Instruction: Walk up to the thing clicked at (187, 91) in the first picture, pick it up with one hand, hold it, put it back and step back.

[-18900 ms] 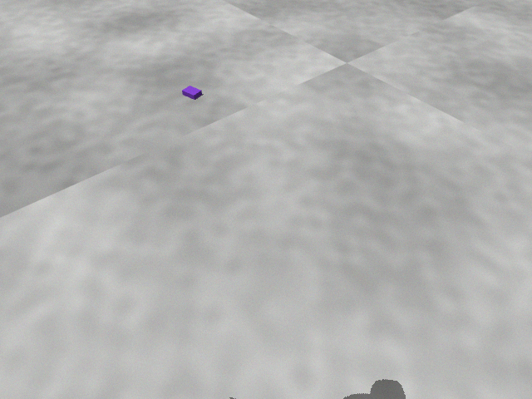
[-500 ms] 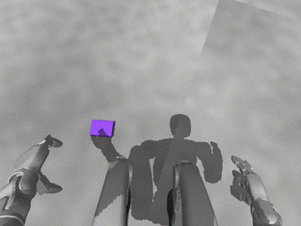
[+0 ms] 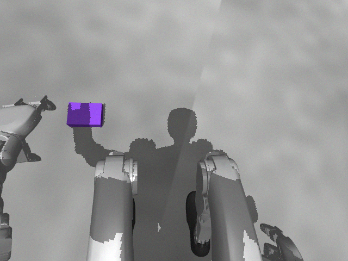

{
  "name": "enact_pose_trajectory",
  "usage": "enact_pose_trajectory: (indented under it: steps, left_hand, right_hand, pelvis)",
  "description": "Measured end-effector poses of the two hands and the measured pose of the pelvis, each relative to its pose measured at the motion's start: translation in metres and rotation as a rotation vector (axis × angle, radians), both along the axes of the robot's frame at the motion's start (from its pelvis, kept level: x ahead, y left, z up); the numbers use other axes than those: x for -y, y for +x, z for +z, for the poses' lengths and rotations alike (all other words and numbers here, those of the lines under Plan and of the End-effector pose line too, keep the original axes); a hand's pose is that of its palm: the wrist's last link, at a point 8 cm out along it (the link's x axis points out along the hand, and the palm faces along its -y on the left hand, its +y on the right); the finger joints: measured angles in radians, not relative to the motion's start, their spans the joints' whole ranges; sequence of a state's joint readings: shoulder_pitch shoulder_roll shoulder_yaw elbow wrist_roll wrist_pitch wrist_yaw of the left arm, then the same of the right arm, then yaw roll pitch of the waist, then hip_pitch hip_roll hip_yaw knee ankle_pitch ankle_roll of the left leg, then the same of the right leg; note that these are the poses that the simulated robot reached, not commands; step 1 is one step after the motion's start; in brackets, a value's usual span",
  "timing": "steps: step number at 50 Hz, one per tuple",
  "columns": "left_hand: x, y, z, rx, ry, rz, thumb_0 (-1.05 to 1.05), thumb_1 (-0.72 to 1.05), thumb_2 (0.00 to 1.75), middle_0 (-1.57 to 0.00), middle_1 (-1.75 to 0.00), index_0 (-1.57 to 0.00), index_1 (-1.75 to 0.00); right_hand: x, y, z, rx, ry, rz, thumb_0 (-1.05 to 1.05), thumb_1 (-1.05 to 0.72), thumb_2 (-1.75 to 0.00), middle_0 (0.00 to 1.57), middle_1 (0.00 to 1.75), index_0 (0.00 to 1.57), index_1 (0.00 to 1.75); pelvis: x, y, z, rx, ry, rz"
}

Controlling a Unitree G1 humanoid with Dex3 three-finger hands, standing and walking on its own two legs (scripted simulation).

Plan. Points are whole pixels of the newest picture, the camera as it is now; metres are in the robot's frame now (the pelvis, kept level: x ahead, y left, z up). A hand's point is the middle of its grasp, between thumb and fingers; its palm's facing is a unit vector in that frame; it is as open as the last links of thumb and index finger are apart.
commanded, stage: rise first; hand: left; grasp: from above
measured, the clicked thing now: (85, 115) +0.49 +0.29 -0.35
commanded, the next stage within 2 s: none
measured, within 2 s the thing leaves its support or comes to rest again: neither
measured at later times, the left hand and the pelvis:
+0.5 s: hand (45, 127) +0.40 +0.35 -0.20, palm faces -0.50 -0.07 -0.87, open 13.2 cm; pelvis +0.02 +0.00 -0.04, yaw -1 degrees
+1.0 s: hand (55, 121) +0.43 +0.34 -0.23, palm faces -0.47 -0.07 -0.88, open 12.9 cm; pelvis +0.02 +0.00 -0.06, yaw -2 degrees
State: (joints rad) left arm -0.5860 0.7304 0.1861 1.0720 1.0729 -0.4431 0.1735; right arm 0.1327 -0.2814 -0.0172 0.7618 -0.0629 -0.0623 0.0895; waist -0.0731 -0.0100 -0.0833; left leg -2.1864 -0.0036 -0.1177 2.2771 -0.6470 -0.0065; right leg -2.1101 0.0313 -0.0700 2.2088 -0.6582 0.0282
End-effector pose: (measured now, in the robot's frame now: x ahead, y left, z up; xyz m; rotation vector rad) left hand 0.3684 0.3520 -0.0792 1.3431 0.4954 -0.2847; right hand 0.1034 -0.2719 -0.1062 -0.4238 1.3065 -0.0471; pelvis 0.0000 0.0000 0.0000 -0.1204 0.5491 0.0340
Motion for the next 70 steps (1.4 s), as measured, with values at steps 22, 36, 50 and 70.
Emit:
enact_pose_trajectory:
  steps: [22, 36, 50, 70]
  left_hand:
    - [0.003, 0.039, -0.058, -0.011, 0.112, -0.095, 0.0, -0.35, 0.88, -0.24, -0.78, -0.23, -0.79]
    - [0.007, 0.052, -0.082, 0.029, 0.109, -0.102, 0.0, -0.29, 0.82, -0.29, -0.75, -0.29, -0.75]
    - [0.014, 0.065, -0.092, 0.015, 0.125, -0.078, 0.0, -0.3, 0.82, -0.27, -0.8, -0.27, -0.8]
    - [0.015, 0.071, -0.104, 0.028, 0.102, -0.089, 0.0, -0.34, 0.86, -0.24, -0.83, -0.25, -0.84]
  right_hand:
    - [-0.001, 0.017, -0.025, -0.076, -0.03, 0.034, 0.0, -0.9, -0.89, 0.21, 0.3, 0.2, 0.3]
    - [0.005, 0.002, -0.042, -0.136, -0.047, 0.036, 0.0, -0.9, -0.9, 0.21, 0.3, 0.2, 0.3]
    - [0.003, -0.006, -0.047, -0.163, -0.041, 0.045, 0.0, -0.91, -0.9, 0.21, 0.3, 0.2, 0.3]
    - [0.003, -0.004, -0.042, -0.165, -0.062, 0.066, 0.0, -0.91, -0.9, 0.21, 0.3, 0.2, 0.3]
  pelvis:
    - [-0.002, 0.014, -0.031, -0.025, -0.021, -0.008]
    - [0.0, 0.017, -0.051, -0.012, -0.018, -0.023]
    - [0.001, 0.02, -0.055, -0.021, -0.021, -0.028]
    - [-0.002, 0.021, -0.058, -0.014, -0.036, -0.033]
